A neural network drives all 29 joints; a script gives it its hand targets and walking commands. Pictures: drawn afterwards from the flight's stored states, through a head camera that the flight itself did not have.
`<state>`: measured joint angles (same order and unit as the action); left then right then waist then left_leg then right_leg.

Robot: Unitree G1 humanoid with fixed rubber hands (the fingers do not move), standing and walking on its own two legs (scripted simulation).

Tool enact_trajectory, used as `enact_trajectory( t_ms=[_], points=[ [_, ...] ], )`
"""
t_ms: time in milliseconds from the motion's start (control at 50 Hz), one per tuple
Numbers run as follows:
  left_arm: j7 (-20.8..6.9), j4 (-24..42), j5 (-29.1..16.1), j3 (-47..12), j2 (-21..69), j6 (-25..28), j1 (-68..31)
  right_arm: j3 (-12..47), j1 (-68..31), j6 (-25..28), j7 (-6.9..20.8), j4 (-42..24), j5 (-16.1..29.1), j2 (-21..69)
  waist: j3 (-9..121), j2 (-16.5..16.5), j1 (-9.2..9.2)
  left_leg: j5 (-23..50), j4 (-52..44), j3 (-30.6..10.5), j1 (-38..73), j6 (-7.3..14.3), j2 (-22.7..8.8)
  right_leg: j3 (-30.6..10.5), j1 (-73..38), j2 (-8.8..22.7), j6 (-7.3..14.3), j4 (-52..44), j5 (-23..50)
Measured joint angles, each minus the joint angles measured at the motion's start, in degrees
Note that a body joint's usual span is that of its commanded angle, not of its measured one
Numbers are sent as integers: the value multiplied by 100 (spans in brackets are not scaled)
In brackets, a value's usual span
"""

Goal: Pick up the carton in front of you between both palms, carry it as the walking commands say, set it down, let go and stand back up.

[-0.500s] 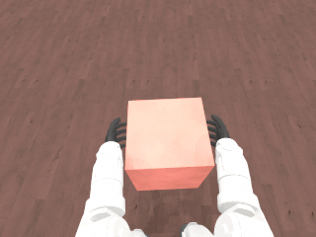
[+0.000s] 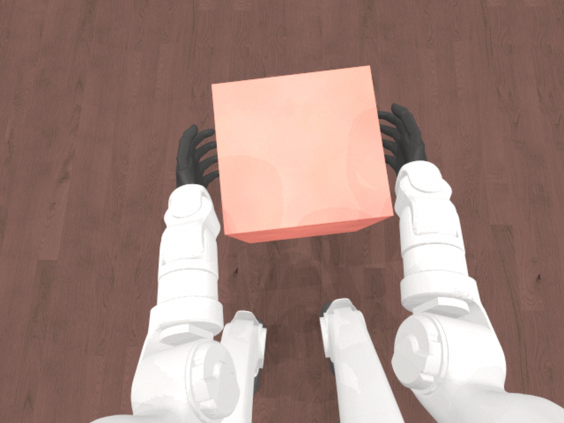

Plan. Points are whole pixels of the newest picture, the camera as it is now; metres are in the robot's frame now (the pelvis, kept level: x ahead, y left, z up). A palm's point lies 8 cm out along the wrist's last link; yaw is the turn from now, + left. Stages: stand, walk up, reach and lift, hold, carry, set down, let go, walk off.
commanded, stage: set down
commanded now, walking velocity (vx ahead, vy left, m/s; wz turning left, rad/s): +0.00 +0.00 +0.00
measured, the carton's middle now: (297, 172) +0.47 -0.03 -0.16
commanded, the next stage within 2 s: none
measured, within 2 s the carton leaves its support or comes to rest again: rests again in 1.40 s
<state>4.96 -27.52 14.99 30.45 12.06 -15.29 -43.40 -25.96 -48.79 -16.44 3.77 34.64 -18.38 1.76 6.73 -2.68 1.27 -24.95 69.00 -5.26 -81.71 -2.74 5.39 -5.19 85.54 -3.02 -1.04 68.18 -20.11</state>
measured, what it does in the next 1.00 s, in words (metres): lowers itself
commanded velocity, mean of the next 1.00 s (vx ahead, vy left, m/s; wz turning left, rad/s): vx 0.00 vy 0.00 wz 0.00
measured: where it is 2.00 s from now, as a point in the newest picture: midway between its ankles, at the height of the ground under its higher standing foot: (295, 362)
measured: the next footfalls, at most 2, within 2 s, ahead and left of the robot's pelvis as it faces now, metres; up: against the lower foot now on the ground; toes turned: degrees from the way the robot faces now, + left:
none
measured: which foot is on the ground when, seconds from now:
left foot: down 0.00-1.00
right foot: down 0.00-1.00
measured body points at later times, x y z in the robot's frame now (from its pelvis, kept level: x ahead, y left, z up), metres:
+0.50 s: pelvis -0.02 -0.01 -0.13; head +0.29 -0.06 +0.19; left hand +0.49 +0.10 -0.24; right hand +0.50 -0.20 -0.24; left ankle +0.05 +0.14 -0.61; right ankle +0.08 -0.12 -0.61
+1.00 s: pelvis -0.03 -0.01 -0.22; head +0.34 -0.06 +0.01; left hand +0.52 +0.09 -0.40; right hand +0.54 -0.21 -0.40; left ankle +0.05 +0.14 -0.61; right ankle +0.08 -0.12 -0.61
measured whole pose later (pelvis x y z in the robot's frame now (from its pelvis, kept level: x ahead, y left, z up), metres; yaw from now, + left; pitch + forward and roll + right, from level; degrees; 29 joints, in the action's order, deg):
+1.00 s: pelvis -0.03 -0.01 -0.22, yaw +5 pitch +42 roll +7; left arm 13.6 -42.4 3.7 26.8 -0.8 -15.6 -79.8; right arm -14.7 -87.3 -17.6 0.6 53.4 -7.7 -19.6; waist -17.1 -3.5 3.6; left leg -37.3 115.8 -2.3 -121.2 -6.8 10.8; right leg -6.7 127.3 -5.5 -2.0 116.8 -30.9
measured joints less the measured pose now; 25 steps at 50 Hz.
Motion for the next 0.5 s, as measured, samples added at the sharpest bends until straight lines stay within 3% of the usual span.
enact_trajectory(
  t_ms=[100,280,500],
  points=[
    [32,-177,26,110,-85,-64,-390,-14,-369,-89,-25,161,-52,-141,59,0,-7,-170,596,35,-709,-49,43,-30,745,-48,1,629,-154],
    [182,-395,-274,33,-367,-58,-1041,265,-987,-121,-191,364,266,-523,-7,15,-32,-470,1664,104,-1908,-157,130,-91,2021,-148,-5,1762,-410],
    [289,-737,-427,113,-646,-116,-1829,450,-1844,-200,-294,817,414,-928,-360,-25,6,-726,2655,148,-2842,-260,252,-134,3008,-237,-29,2789,-620]
  ],
)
